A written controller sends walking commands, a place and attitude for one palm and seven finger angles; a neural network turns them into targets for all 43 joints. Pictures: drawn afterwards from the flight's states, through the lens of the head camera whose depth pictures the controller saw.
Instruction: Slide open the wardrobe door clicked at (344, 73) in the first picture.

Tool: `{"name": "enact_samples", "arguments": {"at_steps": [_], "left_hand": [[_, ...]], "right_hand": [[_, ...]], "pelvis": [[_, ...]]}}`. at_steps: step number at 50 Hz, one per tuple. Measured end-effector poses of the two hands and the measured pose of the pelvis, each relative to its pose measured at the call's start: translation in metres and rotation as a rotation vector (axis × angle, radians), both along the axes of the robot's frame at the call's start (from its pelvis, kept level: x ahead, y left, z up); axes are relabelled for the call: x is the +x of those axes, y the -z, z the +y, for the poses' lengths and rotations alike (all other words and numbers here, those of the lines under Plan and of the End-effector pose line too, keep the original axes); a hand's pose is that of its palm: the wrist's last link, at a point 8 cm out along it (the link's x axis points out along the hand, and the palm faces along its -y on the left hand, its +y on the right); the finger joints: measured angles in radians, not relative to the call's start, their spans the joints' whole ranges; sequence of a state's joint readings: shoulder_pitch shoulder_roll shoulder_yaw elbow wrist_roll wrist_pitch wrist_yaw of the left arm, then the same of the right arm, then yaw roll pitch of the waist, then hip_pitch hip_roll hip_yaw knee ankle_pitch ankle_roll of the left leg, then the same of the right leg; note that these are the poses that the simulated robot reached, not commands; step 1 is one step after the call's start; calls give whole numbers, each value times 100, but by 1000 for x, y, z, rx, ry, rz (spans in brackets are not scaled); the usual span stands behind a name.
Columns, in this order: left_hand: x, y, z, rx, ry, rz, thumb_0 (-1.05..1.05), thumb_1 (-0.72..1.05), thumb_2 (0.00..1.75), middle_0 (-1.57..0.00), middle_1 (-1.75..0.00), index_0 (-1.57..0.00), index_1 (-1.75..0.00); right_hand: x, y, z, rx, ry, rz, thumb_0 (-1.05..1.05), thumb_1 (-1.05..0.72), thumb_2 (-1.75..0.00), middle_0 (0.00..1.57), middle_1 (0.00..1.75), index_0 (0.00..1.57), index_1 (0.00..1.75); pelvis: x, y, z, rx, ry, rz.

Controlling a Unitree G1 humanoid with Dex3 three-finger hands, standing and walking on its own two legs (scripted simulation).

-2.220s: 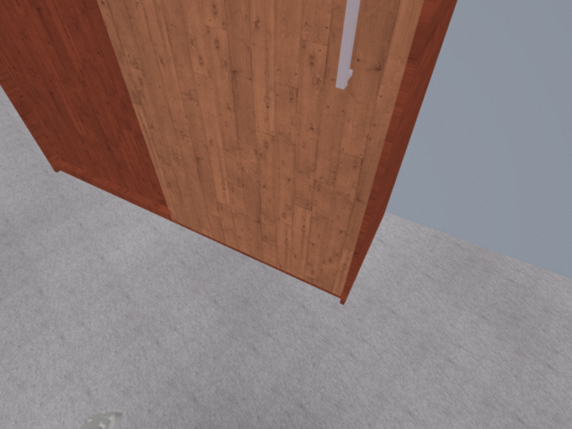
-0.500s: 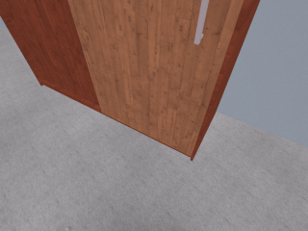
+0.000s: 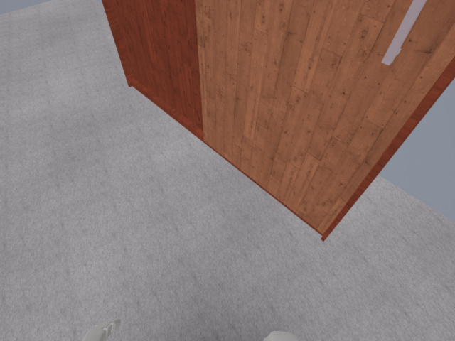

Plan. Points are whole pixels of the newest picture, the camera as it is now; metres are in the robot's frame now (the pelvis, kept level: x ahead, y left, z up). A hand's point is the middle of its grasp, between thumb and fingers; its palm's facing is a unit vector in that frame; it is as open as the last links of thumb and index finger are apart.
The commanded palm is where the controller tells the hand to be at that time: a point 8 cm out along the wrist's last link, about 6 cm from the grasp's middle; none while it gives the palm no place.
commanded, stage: walk to a spot facing it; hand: right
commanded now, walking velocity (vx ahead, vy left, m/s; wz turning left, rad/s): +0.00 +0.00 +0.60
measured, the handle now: (419, 5) +0.68 -0.35 +0.25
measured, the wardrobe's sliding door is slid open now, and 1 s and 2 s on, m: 0.00 0.00 0.00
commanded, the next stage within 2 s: turn to face it in 1.82 s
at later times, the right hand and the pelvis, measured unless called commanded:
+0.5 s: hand out of the picture +0.13 -0.23 -0.16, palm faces -0.29 +0.93 -0.21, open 7.4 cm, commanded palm none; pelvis -0.02 -0.05 +0.00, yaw +19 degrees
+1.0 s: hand out of the picture +0.14 -0.15 -0.16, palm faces -0.54 +0.82 -0.19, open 7.4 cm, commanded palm none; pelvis +0.00 -0.01 +0.00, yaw +37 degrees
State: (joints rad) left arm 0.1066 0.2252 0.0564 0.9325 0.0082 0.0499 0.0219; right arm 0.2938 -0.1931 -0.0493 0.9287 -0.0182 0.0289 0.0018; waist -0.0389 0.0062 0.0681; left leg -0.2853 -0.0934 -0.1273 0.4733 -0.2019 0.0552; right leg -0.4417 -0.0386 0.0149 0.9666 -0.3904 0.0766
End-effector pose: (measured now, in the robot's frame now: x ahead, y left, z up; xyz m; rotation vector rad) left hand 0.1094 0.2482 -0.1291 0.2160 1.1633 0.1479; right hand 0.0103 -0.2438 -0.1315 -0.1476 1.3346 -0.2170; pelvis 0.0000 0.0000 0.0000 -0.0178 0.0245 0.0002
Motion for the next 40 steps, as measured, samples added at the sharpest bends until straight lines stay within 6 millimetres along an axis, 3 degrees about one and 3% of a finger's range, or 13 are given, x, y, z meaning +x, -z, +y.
{"name": "enact_samples", "arguments": {"at_steps": [8,13,18,24,33,36,40], "left_hand": [[-8,-18,-21,55,-76,-118,0,91,90,-20,-30,-20,-30],[-49,-28,-37,79,-125,-100,0,91,90,-20,-30,-20,-30],[-98,-27,-48,69,-215,-36,0,91,90,-20,-30,-20,-30],[-163,-15,-56,29,-362,48,0,90,90,-20,-30,-21,-30],[-263,24,-42,-46,-569,179,0,90,90,-20,-30,-20,-30],[-277,26,-34,-43,-607,207,1,91,90,-20,-30,-20,-30],[-273,15,-25,-38,-630,161,1,91,90,-20,-30,-20,-30]], "right_hand": [[40,14,-48,-6,-102,-62,1,-90,-89,21,30,21,30],[76,12,-70,-3,-188,-113,1,-91,-89,20,30,20,30],[103,3,-70,11,-268,-142,1,-91,-90,20,30,20,30],[127,0,-42,33,-383,-122,1,-91,-90,20,30,20,30],[166,0,45,31,-605,-206,1,-91,-90,20,30,20,30],[166,-6,63,30,-628,-228,1,-91,-90,20,30,20,30],[160,-12,74,43,-652,-213,1,-90,-89,20,30,20,30]], "pelvis": [[-7,8,-34,31,-99,6],[-14,3,-49,40,-163,-18],[-16,-3,-57,51,-233,-28],[-21,-3,-55,49,-321,-28],[-38,17,-24,28,-456,-19],[-42,14,-19,37,-481,-29],[-40,5,-13,31,-525,-34]]}}
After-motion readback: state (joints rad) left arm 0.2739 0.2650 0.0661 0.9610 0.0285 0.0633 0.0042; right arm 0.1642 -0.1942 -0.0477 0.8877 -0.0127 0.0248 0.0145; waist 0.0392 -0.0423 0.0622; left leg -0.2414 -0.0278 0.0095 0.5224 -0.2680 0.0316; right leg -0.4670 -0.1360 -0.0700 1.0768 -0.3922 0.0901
